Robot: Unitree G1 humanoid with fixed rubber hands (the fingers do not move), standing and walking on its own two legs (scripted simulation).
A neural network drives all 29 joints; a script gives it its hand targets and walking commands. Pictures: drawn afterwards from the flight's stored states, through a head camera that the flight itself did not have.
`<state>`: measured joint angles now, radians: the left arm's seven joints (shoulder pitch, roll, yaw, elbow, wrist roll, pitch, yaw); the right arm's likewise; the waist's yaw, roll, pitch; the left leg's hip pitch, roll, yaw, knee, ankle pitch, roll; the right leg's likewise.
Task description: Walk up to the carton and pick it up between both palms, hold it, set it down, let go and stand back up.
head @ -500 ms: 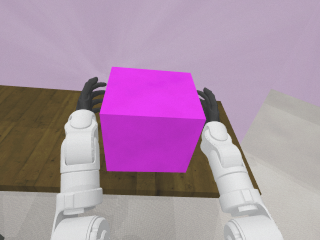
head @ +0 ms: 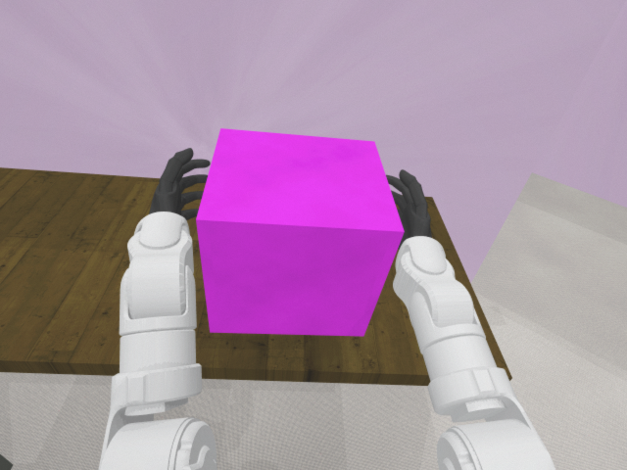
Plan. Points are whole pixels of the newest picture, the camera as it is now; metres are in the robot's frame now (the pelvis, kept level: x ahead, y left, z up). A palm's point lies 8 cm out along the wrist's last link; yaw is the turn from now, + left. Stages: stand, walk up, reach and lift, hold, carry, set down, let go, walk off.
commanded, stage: hold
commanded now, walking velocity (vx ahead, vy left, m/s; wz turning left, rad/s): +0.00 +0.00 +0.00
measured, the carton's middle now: (294, 234) +0.39 +0.00 +0.16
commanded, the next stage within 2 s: set down in 1.74 s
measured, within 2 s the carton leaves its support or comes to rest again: neither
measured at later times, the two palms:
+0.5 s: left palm (169, 214) +0.37 +0.15 +0.20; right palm (409, 232) +0.36 -0.15 +0.18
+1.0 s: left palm (167, 216) +0.37 +0.15 +0.20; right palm (409, 234) +0.36 -0.15 +0.18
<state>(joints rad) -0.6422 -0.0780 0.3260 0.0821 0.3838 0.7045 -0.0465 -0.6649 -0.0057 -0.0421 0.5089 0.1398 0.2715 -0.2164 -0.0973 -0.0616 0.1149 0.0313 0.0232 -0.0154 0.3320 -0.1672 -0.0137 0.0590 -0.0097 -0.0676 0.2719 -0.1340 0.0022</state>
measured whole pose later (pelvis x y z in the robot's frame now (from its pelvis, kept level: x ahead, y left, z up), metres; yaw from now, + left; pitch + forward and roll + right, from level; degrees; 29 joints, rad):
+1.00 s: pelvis +0.00 +0.00 +0.00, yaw +0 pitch -11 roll -1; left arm -0.63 -0.08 0.32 0.06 0.38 0.71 -0.05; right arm -0.66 -0.01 -0.03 0.49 0.15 0.27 -0.22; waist -0.10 -0.07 0.12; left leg 0.03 0.02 -0.01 0.34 -0.17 -0.01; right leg 0.06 -0.01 -0.07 0.28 -0.14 0.00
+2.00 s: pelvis +0.00 +0.00 +0.00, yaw +1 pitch -12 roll -1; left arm -0.65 -0.10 0.36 0.13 0.41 0.60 -0.09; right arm -0.64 0.04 -0.11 0.51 0.05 0.17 -0.19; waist -0.09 -0.07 0.12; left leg 0.05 0.01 -0.01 0.33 -0.17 0.00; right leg 0.09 -0.02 -0.08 0.26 -0.14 0.01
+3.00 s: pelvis +0.03 +0.02 +0.00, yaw +0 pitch -5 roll -1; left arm -0.68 -0.04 0.33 0.59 0.32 0.25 -0.04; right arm -0.59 0.09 -0.28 0.75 -0.09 -0.15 -0.20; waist -0.09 -0.06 0.08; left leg -0.05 0.01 0.01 0.33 -0.19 0.01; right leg 0.00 -0.03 -0.07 0.22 -0.13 0.03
